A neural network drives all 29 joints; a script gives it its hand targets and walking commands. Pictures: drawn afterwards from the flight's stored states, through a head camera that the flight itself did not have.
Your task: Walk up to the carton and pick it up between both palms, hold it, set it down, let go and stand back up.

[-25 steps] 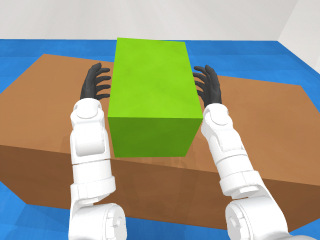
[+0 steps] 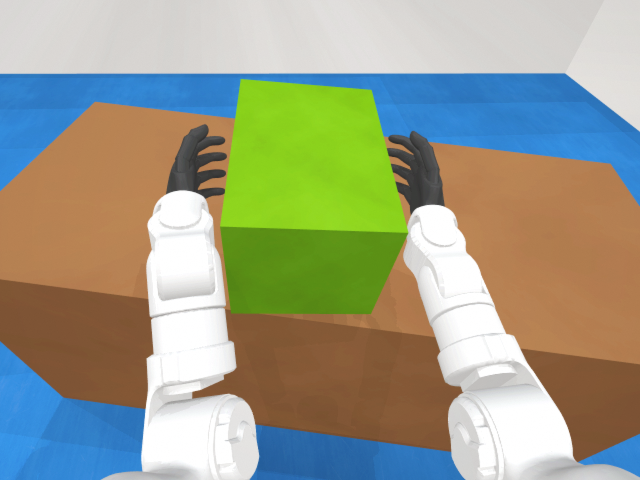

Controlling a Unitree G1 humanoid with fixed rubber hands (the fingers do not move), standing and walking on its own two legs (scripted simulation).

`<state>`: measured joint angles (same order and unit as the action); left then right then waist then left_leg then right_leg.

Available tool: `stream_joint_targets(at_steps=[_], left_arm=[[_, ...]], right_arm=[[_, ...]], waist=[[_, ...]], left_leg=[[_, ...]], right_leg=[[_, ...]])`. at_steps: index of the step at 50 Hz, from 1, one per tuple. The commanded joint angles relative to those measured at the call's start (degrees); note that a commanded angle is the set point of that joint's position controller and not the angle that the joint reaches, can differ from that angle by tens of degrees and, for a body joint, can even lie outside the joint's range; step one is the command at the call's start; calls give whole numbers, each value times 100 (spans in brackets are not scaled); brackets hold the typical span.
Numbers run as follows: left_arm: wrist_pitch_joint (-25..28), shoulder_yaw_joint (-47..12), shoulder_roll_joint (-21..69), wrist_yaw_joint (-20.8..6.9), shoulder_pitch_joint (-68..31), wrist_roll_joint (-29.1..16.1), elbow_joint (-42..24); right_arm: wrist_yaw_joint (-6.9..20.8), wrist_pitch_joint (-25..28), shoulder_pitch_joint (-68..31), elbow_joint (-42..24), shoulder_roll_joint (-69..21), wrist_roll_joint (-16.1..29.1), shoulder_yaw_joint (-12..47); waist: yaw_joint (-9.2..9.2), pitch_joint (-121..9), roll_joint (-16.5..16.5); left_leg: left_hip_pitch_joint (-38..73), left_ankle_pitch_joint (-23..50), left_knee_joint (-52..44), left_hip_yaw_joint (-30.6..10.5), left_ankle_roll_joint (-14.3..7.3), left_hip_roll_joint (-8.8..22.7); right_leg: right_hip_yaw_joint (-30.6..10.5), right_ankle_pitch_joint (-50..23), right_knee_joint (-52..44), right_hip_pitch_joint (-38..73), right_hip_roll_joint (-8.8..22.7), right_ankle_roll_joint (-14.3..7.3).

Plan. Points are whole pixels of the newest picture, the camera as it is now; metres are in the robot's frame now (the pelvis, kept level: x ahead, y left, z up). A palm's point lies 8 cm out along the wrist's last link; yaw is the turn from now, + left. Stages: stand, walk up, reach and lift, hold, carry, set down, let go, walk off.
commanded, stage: hold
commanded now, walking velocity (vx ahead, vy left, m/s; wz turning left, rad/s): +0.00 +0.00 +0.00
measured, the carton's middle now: (305, 195) +0.43 +0.02 +0.12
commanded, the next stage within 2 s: set down in 1.16 s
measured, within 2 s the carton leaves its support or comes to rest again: neither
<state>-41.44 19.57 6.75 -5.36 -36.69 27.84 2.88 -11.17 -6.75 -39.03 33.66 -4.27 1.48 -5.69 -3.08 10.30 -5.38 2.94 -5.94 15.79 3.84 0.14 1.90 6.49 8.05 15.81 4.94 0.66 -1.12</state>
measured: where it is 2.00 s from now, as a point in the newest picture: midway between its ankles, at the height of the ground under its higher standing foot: outside the picture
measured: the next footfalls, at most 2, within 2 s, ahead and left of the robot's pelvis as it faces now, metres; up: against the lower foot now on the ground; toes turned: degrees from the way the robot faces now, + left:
none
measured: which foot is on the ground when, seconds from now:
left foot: down 0.00-1.00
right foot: down 0.00-1.00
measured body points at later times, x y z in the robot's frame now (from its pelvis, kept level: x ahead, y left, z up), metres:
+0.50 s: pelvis +0.01 +0.00 +0.00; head -0.02 +0.03 +0.45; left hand +0.37 +0.16 +0.18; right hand +0.38 -0.12 +0.17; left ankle +0.05 +0.12 -0.75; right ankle +0.03 -0.10 -0.75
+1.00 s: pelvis +0.01 +0.00 +0.00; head -0.02 +0.04 +0.45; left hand +0.38 +0.15 +0.18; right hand +0.38 -0.13 +0.17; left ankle +0.05 +0.12 -0.75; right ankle +0.03 -0.10 -0.75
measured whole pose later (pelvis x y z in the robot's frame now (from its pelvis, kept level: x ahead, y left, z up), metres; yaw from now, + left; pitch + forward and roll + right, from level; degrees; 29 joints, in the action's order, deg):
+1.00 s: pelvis +0.01 +0.00 +0.00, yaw +0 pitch -14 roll +0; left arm -43.2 18.0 7.3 -5.7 -33.1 28.5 -0.4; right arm -12.0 -8.1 -35.9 31.0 -3.4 4.8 -2.4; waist -5.2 10.0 -5.6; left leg 5.2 -7.5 16.7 3.7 0.2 2.0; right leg 6.7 8.7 14.9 8.1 0.5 -0.9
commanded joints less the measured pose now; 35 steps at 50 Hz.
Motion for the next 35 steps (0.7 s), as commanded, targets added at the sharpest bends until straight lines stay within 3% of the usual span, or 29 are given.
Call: stream_joint_targets(at_steps=[1,2,3,7,10,12,14,15,16,18,20,23,24,28,29,30,31,32,33,35], left_arm=[[337,-2309,2290,-605,-3008,-897,42],[411,-2370,2284,-590,-3008,-930,-310],[413,-2349,2252,-600,-2927,-912,-201],[397,-2613,2294,-618,-2555,-1078,-799],[278,-2679,2217,-656,-2324,-1007,-1089],[90,-2220,1922,-716,-2248,-722,-519],[5,-2123,1950,-740,-2217,-679,-694],[7,-2220,1970,-730,-2277,-706,-765],[18,-2190,1965,-716,-2272,-700,-799],[60,-2413,2081,-719,-2455,-911,-892],[143,-2519,2133,-684,-2469,-950,-1065],[168,-2562,2138,-660,-2518,-1018,-1000],[139,-2351,1997,-687,-2557,-925,-577],[133,-2120,1999,-763,-2660,-793,-354],[201,-2281,2129,-721,-2770,-884,-642],[176,-2109,2012,-721,-2822,-757,-109],[219,-2183,2082,-724,-2903,-810,-311],[260,-2379,2270,-700,-2956,-932,-314],[280,-2478,2350,-669,-2819,-939,-549],[334,-2634,2325,-634,-2851,-1081,-719]], right_arm=[[663,452,-3290,-1006,-2214,29,1716],[643,495,-3233,-1115,-2268,68,1833],[608,510,-3256,-1162,-2233,119,1860],[429,487,-2860,-1512,-2307,491,2337],[365,328,-2638,-1800,-2087,666,2500],[405,124,-2676,-1419,-1879,632,2273],[467,115,-2614,-1531,-1893,619,2299],[476,129,-2657,-1580,-1947,610,2270],[493,151,-2859,-1636,-2033,688,2373],[457,205,-2963,-1866,-2100,730,2467],[447,254,-3032,-2035,-2065,778,2467],[405,256,-3087,-2177,-2193,679,2568],[406,156,-3027,-1765,-2169,568,2430],[528,128,-2863,-1310,-2178,166,1997],[548,214,-2884,-1383,-2204,221,2016],[569,200,-3113,-1118,-2045,204,1900],[580,264,-3126,-1170,-2110,193,1906],[571,327,-3125,-1267,-2209,163,1853],[569,354,-3033,-1310,-2152,239,1934],[539,404,-3043,-1396,-2168,312,1993]], waist=[[-287,-2234,481],[-286,-2424,497],[-277,-2389,419],[-380,-2798,556],[-417,-2454,654],[-316,-1499,676],[-169,-1468,646],[-223,-1507,688],[-112,-1591,628],[-186,-1888,518],[-146,-2152,511],[-200,-2269,333],[-157,-1799,218],[-170,-1512,276],[-233,-1843,418],[-155,-1540,435],[-216,-1767,423],[-323,-2090,488],[-289,-2325,724],[-366,-2511,651]], left_leg=[[478,59,-238,199,-170,-218],[540,388,-160,185,-142,-241],[582,532,-94,175,-125,-254],[844,1576,233,35,21,-284],[825,1639,231,21,64,-305],[482,836,25,48,-1,-247],[339,464,-107,96,-60,-168],[390,486,-105,115,-45,-176],[393,640,-94,78,-70,-164],[543,856,-24,92,-40,-189],[609,1015,85,76,-14,-215],[714,888,41,82,-66,-261],[477,459,-91,104,-135,-263],[304,-383,-431,231,-253,-225],[355,-174,-333,189,-193,-239],[213,-340,-374,222,-203,-225],[325,-193,-317,186,-192,-211],[503,116,-209,199,-119,-211],[642,516,-143,195,-52,-189],[868,1013,12,116,2,-206]], right_leg=[[168,6,-329,149,-167,208],[161,-375,-253,278,-168,210],[183,-647,-235,290,-168,257],[185,-2010,-57,790,-155,331],[214,-2222,-42,768,-142,353],[195,-1238,-225,434,-115,333],[191,-776,-307,338,-127,279],[166,-792,-272,278,-95,256],[127,-894,-247,383,-133,242],[136,-1145,-228,494,-162,272],[139,-1250,-156,500,-204,277],[130,-1278,-182,436,-207,310],[89,-875,-257,328,-168,326],[130,178,-403,38,-157,288],[114,-14,-350,103,-146,272],[93,182,-338,9,-132,242],[125,84,-355,32,-148,258],[137,-97,-322,118,-193,224],[195,-433,-244,189,-223,226],[181,-763,-193,277,-251,220]])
